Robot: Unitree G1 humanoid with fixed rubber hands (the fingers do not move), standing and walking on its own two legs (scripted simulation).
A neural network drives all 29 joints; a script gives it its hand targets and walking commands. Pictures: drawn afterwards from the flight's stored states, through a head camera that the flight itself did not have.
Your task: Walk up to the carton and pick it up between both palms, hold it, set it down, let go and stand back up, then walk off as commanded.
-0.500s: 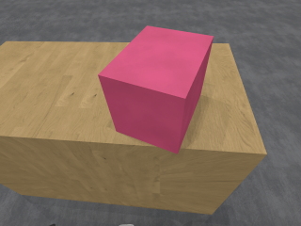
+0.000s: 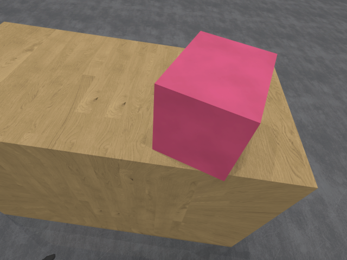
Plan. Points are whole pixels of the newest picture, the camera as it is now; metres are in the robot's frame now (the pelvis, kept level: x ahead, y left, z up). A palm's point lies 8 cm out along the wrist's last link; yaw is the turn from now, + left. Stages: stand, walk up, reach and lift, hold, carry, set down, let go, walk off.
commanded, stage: walk up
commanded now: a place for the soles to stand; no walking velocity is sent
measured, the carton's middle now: (212, 103) +0.48 -0.08 +0.09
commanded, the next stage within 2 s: none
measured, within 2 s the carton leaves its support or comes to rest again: neither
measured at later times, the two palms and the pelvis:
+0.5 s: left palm out of the picture +0.10 +0.25 -0.10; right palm out of the picture +0.03 -0.35 -0.12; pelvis -0.02 -0.05 +0.00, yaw -3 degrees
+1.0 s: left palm out of the picture +0.10 +0.26 -0.09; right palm out of the picture +0.06 -0.34 -0.12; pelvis -0.02 -0.04 +0.00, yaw -5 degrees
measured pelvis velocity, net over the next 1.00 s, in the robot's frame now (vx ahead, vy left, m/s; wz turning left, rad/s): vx -0.02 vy -0.04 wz -0.09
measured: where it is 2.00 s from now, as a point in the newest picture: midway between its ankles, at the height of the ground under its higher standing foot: outside the picture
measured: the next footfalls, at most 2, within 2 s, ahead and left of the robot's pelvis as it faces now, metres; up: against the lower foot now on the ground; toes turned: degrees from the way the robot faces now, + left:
right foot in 0.14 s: +0.01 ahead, -0.16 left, +0.00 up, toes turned -3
left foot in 0.56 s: +0.04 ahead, +0.08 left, +0.00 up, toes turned -3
